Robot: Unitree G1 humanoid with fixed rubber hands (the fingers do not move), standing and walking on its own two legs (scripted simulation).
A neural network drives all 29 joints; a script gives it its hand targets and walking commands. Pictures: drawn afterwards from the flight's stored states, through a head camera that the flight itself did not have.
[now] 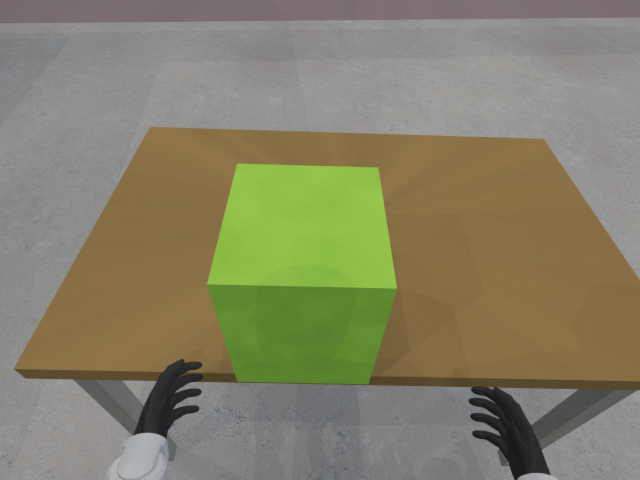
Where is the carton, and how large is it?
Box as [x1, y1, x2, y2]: [207, 164, 396, 383]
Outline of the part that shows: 237,164 207,282 208,289 237,381 368,383 396,290 377,167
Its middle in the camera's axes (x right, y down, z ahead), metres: -0.02 +0.05 +0.57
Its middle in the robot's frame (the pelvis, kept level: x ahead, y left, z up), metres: +0.39 +0.05 +0.01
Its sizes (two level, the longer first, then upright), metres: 0.210 0.200 0.250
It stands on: a table, 0.67 m high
